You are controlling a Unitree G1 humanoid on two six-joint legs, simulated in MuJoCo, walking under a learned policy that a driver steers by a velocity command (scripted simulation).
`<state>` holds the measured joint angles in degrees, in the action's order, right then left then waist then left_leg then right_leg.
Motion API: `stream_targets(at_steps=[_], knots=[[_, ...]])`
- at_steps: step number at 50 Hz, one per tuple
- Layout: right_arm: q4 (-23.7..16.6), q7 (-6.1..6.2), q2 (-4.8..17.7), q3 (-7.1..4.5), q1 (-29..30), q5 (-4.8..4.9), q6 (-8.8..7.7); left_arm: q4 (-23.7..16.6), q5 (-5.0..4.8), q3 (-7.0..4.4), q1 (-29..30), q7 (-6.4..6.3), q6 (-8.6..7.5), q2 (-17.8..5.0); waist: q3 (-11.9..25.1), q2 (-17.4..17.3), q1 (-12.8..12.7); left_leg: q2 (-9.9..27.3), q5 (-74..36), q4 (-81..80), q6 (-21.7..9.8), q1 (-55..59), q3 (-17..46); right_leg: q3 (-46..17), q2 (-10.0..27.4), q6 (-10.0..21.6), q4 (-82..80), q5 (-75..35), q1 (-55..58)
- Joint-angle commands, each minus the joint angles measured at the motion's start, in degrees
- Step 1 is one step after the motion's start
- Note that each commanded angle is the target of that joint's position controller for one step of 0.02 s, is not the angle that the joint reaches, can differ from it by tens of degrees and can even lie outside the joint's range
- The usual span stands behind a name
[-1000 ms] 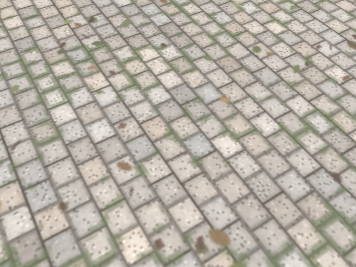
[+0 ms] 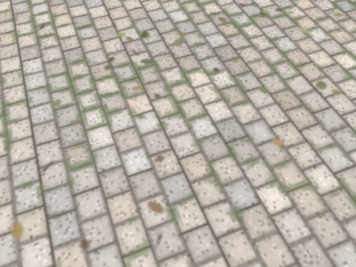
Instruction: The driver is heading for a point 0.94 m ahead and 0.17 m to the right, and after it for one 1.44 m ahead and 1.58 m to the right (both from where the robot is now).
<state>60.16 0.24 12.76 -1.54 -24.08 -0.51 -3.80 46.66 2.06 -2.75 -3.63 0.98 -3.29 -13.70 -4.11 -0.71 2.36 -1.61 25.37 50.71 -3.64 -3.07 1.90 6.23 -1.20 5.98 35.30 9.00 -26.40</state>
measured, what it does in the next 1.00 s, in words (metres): walks ahead: left foot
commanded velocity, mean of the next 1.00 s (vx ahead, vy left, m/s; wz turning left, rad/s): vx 0.49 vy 0.00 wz -0.16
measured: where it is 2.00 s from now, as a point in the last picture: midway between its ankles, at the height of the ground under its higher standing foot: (210, 154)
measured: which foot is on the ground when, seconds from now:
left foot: up 0.00-0.48, down 0.50-1.00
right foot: down 0.00-0.52, up 0.54-1.00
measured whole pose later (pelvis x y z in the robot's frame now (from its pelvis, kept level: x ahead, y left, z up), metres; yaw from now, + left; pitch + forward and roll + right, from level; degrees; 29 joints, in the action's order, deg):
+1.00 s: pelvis +0.56 -0.01 +0.01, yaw -13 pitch +1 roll +1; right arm 58.9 1.7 11.0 -2.0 -23.2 -1.4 -5.2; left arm 48.3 1.9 -1.9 -2.3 2.8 -1.3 -11.5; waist -3.9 0.7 2.3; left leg -1.1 23.5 16.1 -1.1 7.2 -16.4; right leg 7.6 0.8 7.6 35.7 6.9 -30.9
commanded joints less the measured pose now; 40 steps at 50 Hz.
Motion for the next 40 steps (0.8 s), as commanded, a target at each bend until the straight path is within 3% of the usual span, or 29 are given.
stream_targets(at_steps=[1,2,4,7,10,13,19,22,23,24,25,26,27,28,29,30,32,36,40], knots=[[-5.55,-0.55,7.69,-1.74,2.12,-0.35,-1.18,2.17,-1.34,-2.59,-12.66,-0.23,0.05,-8.74,7.10,3.63,-5.14,2.82,-5.72,25.81,-2.50,-31.50,2.80,-34.65,21.30,9.71,-22.54,18.04,28.06],[-5.66,-0.82,5.89,-1.45,3.39,-0.34,-1.19,2.44,-1.05,-1.75,-10.56,-0.15,-0.45,-6.05,3.27,2.02,-3.53,5.01,-8.25,21.78,-2.64,-29.53,2.02,-28.12,18.31,7.96,-24.60,12.62,21.51],[-4.95,-1.42,4.09,-1.16,1.92,-1.69,0.27,3.96,-1.03,-0.86,-10.46,-0.40,-1.39,-3.86,1.74,3.60,-0.72,6.82,-9.79,17.03,-1.74,-24.45,1.46,-20.05,14.31,5.77,-26.34,4.05,14.98],[-5.71,-2.07,3.22,-1.13,4.25,-1.71,1.53,6.09,-1.38,-0.97,-14.37,-0.30,-2.68,-4.77,0.95,3.58,-0.13,7.55,-12.74,13.30,-0.34,-26.95,-0.53,-15.41,13.14,6.53,-28.58,-2.06,14.68],[-8.46,-2.35,3.68,-1.16,12.48,-1.76,1.90,7.51,-1.55,-0.81,-17.72,-0.38,-2.79,-4.86,-1.57,2.89,-1.52,8.82,-18.87,6.39,1.48,-34.16,-2.24,-12.85,12.06,6.51,-30.82,-3.94,17.42],[-10.79,-2.52,2.75,-0.71,19.36,-1.37,1.52,8.66,-1.75,-0.45,-20.50,-0.48,-2.76,-4.44,-2.15,2.72,-3.09,7.94,-24.64,-3.87,2.53,-34.81,-4.20,-9.61,10.39,5.37,-30.22,-11.29,19.85],[-14.09,-2.30,2.44,-0.11,28.22,-1.03,1.01,11.44,-1.04,-0.11,-26.24,-1.41,-2.46,-4.77,-2.33,3.73,-5.79,4.81,-25.87,-15.90,0.83,-33.65,-6.78,-8.10,12.22,4.90,-26.73,-24.30,30.05],[-14.24,-1.89,3.56,-0.60,26.03,-0.99,0.37,11.90,-0.56,-0.27,-24.76,-1.98,-2.13,-5.82,-0.86,4.61,-3.56,2.27,-19.18,-19.30,-1.84,-28.40,-7.48,-7.32,13.63,4.20,-20.67,-39.21,34.41],[-13.05,-1.46,4.44,-1.08,21.90,-1.02,0.12,11.93,-0.41,-0.42,-23.94,-2.09,-2.03,-6.46,1.47,5.37,-1.70,0.38,-16.48,-20.14,-2.94,-22.92,-8.07,-6.85,13.54,3.50,-15.64,-47.37,34.84],[-10.59,-0.95,5.60,-1.78,14.21,-1.13,-0.29,12.00,-0.41,-0.48,-23.28,-1.99,-1.79,-6.83,5.55,5.03,1.47,-1.38,-16.37,-22.90,-4.33,-14.38,-8.69,-5.90,12.49,2.70,-6.81,-50.74,34.25],[-7.66,-0.32,7.73,-2.73,4.18,-2.04,-0.88,11.46,-0.93,-0.26,-22.36,-1.90,-1.74,-6.48,10.94,3.87,5.67,1.90,-18.63,-24.61,-6.43,0.20,-5.33,-4.43,10.69,1.70,5.36,-42.31,26.24],[-6.50,0.43,13.61,-4.36,-4.24,-3.56,-1.00,9.07,-2.79,0.84,-24.57,-1.31,-1.91,-2.37,19.24,-5.15,6.35,17.83,-11.80,-25.59,-11.46,17.88,15.49,-1.07,4.96,-0.60,25.60,-17.64,8.44],[-6.51,-0.24,14.19,-4.78,-3.00,-2.20,-0.18,9.84,-3.23,0.21,-28.17,-1.19,-1.80,-2.59,23.89,-11.10,3.92,26.94,-12.49,-33.03,-16.72,23.35,37.61,-5.41,-3.86,-1.16,40.81,20.69,-4.47],[-7.48,-0.55,11.59,-4.26,3.51,-0.71,0.12,9.17,-2.12,-0.80,-23.16,-1.57,-1.42,-5.98,14.98,-3.20,2.00,24.21,-10.03,-34.19,-14.53,15.86,29.47,-10.14,0.55,-0.26,42.61,16.29,-8.98],[-8.29,-0.68,7.65,-3.22,8.20,-0.52,-0.25,8.21,-1.92,-0.59,-19.54,-1.32,-1.71,-4.76,7.94,-1.00,0.73,22.25,-11.79,-36.74,-12.68,6.93,21.46,-10.10,2.86,-0.16,39.85,11.73,-8.98],[-8.17,-0.67,4.94,-2.49,10.31,-0.80,-0.74,8.35,-1.88,-0.53,-18.49,-1.16,-1.47,-3.35,3.85,0.14,-1.03,19.53,-14.35,-39.23,-9.88,0.51,15.42,-9.86,4.84,-0.10,36.02,9.17,-6.94],[-6.75,-0.17,2.61,-1.67,9.96,-0.80,-1.69,8.94,-0.30,-0.53,-19.85,-0.35,0.24,-1.80,1.85,-1.99,-3.46,15.99,-18.99,-41.57,-6.61,-5.95,7.31,-9.78,6.14,-1.09,32.24,7.02,-2.44],[-5.07,-0.03,4.89,-2.15,5.80,-0.43,-3.32,6.67,-0.34,-0.70,-14.74,0.80,1.97,-0.98,0.36,-2.18,-4.04,14.89,-26.52,-43.84,-5.68,-5.59,-0.75,-8.38,7.02,-2.31,29.17,1.15,-7.76],[-4.49,0.19,4.31,-1.76,3.49,-0.48,-3.32,2.99,-0.67,-0.26,-5.63,1.40,1.80,-0.55,-1.48,-2.49,-2.62,12.62,-33.08,-43.88,-4.20,-3.60,-7.77,-5.64,6.81,-3.17,17.85,-7.24,-11.47]])
Keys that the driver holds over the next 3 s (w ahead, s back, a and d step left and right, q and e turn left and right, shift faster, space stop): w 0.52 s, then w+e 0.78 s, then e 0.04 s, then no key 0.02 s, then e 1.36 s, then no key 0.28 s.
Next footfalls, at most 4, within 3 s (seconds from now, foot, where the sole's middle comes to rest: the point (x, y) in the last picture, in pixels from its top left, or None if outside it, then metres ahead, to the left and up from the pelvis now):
0.50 left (161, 265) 0.45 0.09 -0.75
1.04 right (209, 194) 0.72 -0.11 -0.75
1.54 left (200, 130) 1.05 -0.10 -0.75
2.00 right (231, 167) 0.84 -0.22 -0.75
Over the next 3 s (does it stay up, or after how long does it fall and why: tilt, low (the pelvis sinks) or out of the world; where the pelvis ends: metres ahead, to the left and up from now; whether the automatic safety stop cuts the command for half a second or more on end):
stays up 0.87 -0.11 0.02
